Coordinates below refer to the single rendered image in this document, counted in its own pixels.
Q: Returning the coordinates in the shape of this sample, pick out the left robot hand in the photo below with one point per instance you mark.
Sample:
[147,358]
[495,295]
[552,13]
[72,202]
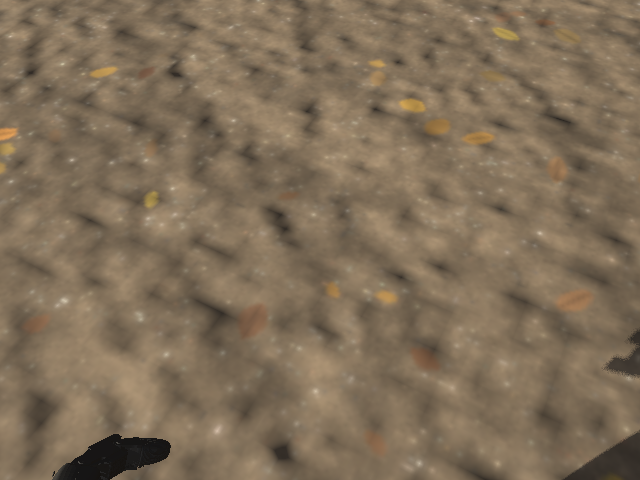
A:
[113,455]

